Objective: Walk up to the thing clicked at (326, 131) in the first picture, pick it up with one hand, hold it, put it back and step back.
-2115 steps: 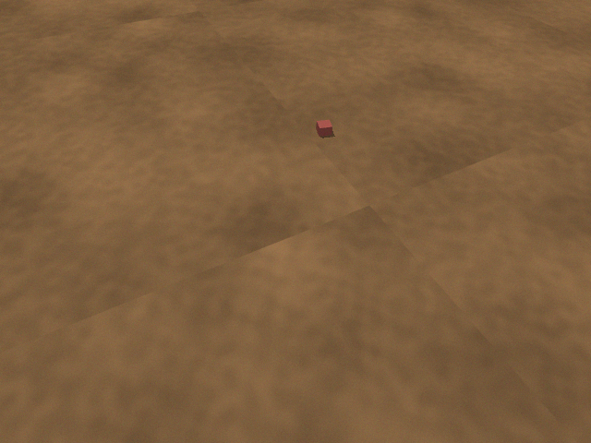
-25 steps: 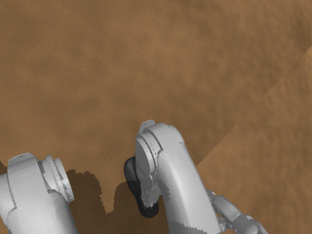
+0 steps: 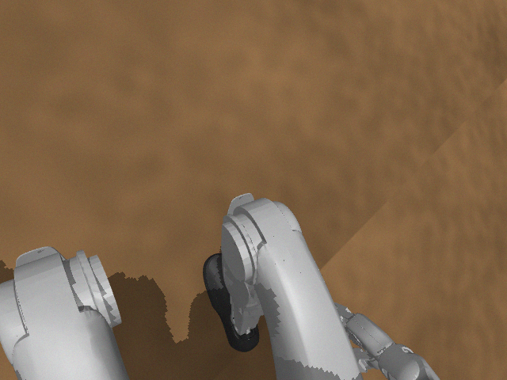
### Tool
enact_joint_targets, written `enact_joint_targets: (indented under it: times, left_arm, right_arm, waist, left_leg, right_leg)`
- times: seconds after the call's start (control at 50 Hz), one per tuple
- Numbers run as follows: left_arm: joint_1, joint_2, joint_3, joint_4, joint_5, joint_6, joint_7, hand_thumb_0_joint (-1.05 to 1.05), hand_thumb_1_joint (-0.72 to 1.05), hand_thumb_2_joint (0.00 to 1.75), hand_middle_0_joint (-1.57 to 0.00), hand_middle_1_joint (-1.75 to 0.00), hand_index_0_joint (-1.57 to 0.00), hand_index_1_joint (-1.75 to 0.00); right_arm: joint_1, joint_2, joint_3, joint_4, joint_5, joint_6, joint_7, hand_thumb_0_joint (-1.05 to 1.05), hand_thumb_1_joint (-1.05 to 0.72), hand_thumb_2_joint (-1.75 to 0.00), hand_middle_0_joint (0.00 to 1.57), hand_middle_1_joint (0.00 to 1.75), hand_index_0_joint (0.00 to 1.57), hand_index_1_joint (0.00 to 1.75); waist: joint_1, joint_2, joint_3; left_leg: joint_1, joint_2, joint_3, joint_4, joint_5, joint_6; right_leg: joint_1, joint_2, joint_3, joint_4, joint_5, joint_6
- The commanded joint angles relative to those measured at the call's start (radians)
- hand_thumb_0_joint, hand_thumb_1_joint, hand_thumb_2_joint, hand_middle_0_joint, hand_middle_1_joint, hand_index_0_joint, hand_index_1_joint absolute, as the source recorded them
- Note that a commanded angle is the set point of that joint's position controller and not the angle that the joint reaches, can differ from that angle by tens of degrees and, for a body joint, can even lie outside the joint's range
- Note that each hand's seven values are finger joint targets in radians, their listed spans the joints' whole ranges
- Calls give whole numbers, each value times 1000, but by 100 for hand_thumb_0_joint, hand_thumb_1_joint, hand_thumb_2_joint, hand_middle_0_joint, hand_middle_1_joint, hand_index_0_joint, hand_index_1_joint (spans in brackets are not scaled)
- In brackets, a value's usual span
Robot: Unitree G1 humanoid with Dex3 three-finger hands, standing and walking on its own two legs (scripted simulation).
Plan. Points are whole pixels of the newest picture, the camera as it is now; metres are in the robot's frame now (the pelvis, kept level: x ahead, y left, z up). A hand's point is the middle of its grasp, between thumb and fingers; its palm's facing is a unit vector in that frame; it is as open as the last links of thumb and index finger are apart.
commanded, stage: open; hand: left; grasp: from above
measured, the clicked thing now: out of the picture +0.42 +0.37 -0.27
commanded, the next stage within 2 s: withdraw in 0.06 s
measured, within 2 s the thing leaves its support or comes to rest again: neither
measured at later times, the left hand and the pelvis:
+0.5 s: hand out of the picture +0.44 +0.40 -0.15, palm faces -0.22 -0.07 -0.97, open 13.9 cm; pelvis +0.01 +0.00 +0.01, yaw +1 degrees
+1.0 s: hand out of the picture +0.38 +0.37 -0.09, palm faces -0.49 -0.15 -0.86, open 13.0 cm; pelvis -0.01 -0.01 +0.06, yaw +6 degrees
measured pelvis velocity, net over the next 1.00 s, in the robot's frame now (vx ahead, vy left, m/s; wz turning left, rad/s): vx -0.01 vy -0.01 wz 0.11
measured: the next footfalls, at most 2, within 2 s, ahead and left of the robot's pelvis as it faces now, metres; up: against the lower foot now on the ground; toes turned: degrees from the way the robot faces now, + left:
none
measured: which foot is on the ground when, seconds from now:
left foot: down 0.00-1.00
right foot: down 0.00-1.00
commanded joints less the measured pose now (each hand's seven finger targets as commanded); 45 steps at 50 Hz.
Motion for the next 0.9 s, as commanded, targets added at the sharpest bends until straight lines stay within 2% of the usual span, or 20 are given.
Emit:
enact_joint_targets:
  times: [0.0,0.02,0.1,0.14,0.22,0.24,0.26,0.3,0.32,0.34,0.4,0.46,0.5,0.54,0.6,0.68,0.76,0.78,0.82,0.88]
  left_arm:
    - [-220,246,9,-117,-15,-24,27,0,-42,92,-16,-88,-15,-89]
    - [-228,232,-8,-118,-10,-27,27,0,-43,93,-16,-88,-14,-90]
    - [-206,279,19,-100,0,-37,44,0,-44,94,-13,-92,-12,-93]
    - [-246,244,-8,-142,3,-41,48,0,-44,94,-12,-92,-11,-93]
    - [-232,287,28,-163,10,-26,69,0,-49,95,-10,-98,-11,-96]
    - [-247,310,56,-227,4,-26,79,0,-49,95,-10,-97,-11,-96]
    - [-233,311,63,-246,14,-16,84,0,-49,95,-10,-97,-11,-96]
    - [-234,308,97,-335,-2,12,96,0,-49,95,-10,-97,-11,-96]
    - [-211,289,98,-349,-12,36,96,0,-50,96,-9,-98,-10,-97]
    - [-214,280,128,-431,-41,58,97,0,-51,97,-8,-98,-9,-97]
    - [-201,206,101,-501,-84,132,47,0,-52,98,-9,-97,-9,-97]
    - [-222,87,11,-489,-120,203,-50,0,-48,97,-12,-95,-11,-96]
    - [-217,22,-38,-483,-159,235,-133,0,-47,97,-12,-96,-11,-97]
    - [-220,18,-59,-551,-186,248,-222,0,-45,96,-14,-94,-13,-95]
    - [-204,-83,-133,-558,-230,247,-368,0,-42,94,-18,-92,-17,-94]
    - [-129,-56,-121,-578,-267,213,-488,0,-39,91,-21,-89,-19,-91]
    - [-128,-15,-79,-595,-277,121,-524,0,-35,88,-24,-86,-23,-87]
    - [-136,21,-49,-604,-265,88,-518,0,-35,88,-24,-85,-23,-87]
    - [-155,55,-17,-601,-243,19,-489,0,-34,87,-27,-83,-25,-85]
    - [-208,79,8,-588,-172,-62,-402,0,-32,85,-29,-81,-27,-83]
  right_arm:
    - [187,-328,-102,7,0,9,-17,0,-89,-90,20,30,20,30]
    - [176,-319,-96,8,2,9,-15,0,-89,-90,20,30,20,30]
    - [161,-325,-94,8,2,16,-22,0,-89,-90,20,30,20,30]
    - [173,-316,-89,17,-3,16,-21,0,-89,-90,20,30,20,30]
    - [173,-320,-96,18,2,9,-16,0,-90,-90,20,30,20,30]
    - [166,-324,-104,15,0,6,-16,0,-90,-90,20,30,20,30]
    - [173,-316,-109,16,1,6,-13,0,-90,-90,20,30,20,30]
    - [176,-309,-132,12,9,3,-6,0,-90,-90,20,30,20,30]
    - [176,-301,-146,9,16,1,1,0,-90,-90,20,30,20,30]
    - [175,-300,-160,7,26,7,4,0,-90,-90,20,30,20,30]
    - [182,-281,-212,6,60,15,19,0,-90,-90,20,30,20,30]
    - [219,-259,-248,33,99,40,24,0,-90,-90,20,30,20,30]
    - [257,-257,-270,31,122,57,21,0,-90,-90,20,30,20,30]
    - [280,-259,-290,18,145,80,10,0,-90,-90,20,30,20,30]
    - [293,-242,-304,10,172,114,-18,0,-90,-91,20,30,20,30]
    - [298,-232,-295,-15,184,146,-70,0,-90,-91,20,30,20,30]
    - [281,-192,-267,-31,187,167,-99,0,-90,-90,20,30,20,30]
    - [281,-198,-262,-36,184,170,-105,0,-90,-90,20,30,20,30]
    - [264,-187,-247,-36,177,174,-113,0,-90,-91,20,30,20,30]
    - [248,-190,-236,-29,157,183,-112,0,-91,-91,20,30,20,30]
  waist:
    - [-35,492,-640]
    - [-33,513,-635]
    - [-18,510,-635]
    - [-24,528,-650]
    - [-2,564,-665]
    - [16,593,-714]
    - [28,633,-749]
    - [54,677,-806]
    - [64,689,-826]
    - [94,741,-876]
    - [120,790,-904]
    - [115,682,-888]
    - [96,580,-832]
    - [105,522,-853]
    - [72,389,-769]
    - [101,272,-716]
    - [128,245,-741]
    - [136,237,-753]
    - [145,278,-780]
    - [139,360,-820]
  left_leg:
    - [497,30,129,-258,233,36]
    - [509,31,126,-266,231,31]
    - [491,33,124,-267,210,33]
    - [512,32,128,-269,233,30]
    - [538,29,134,-270,245,26]
    - [571,32,132,-277,266,21]
    - [595,31,137,-285,274,20]
    - [620,30,149,-298,292,16]
    - [630,31,157,-295,298,16]
    - [659,27,162,-325,324,9]
    - [676,24,167,-375,311,3]
    - [605,17,187,-394,258,25]
    - [566,15,182,-437,202,40]
    - [589,11,175,-475,188,47]
    - [565,4,167,-514,153,62]
    - [503,-14,197,-509,166,74]
    - [486,-18,223,-493,207,79]
    - [484,-20,222,-485,208,78]
    - [512,-17,227,-475,219,68]
    - [574,-12,224,-466,237,57]
  right_leg:
    - [335,23,-128,-195,262,-86]
    - [324,22,-130,-185,255,-90]
    - [318,26,-132,-184,237,-91]
    - [322,26,-133,-185,257,-89]
    - [299,21,-135,-166,264,-93]
    - [311,23,-134,-167,275,-94]
    - [314,21,-129,-161,283,-97]
    - [316,17,-121,-163,301,-99]
    - [312,16,-111,-165,308,-100]
    - [310,12,-107,-168,325,-105]
    - [247,-1,-95,-174,306,-113]
    - [246,2,-65,-242,270,-110]
    - [265,0,-54,-296,227,-108]
    - [314,-6,-40,-330,214,-107]
    - [348,-10,-29,-389,187,-106]
    - [419,-26,6,-444,173,-115]
    - [474,-35,33,-449,200,-107]
    - [465,-35,31,-448,195,-110]
    - [449,-35,31,-425,199,-107]
    - [406,-30,15,-387,216,-105]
